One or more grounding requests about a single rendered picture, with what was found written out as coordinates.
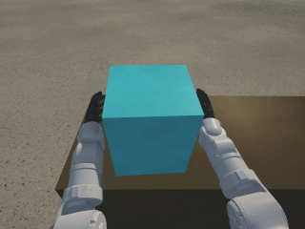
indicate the robot left forearm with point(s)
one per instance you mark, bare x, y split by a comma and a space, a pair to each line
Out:
84, 190

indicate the pedestal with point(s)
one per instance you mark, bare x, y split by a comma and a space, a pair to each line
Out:
269, 133

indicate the robot right forearm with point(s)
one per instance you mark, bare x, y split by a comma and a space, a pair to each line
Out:
235, 178

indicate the carton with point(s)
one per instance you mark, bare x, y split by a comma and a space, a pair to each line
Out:
151, 117

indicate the robot left upper arm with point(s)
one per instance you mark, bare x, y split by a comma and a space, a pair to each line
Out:
90, 219

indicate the right robot hand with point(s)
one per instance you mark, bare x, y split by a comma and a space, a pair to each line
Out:
205, 103

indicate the left robot hand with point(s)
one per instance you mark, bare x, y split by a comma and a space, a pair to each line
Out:
92, 113

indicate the robot right upper arm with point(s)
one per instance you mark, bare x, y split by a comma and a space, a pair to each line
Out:
255, 211

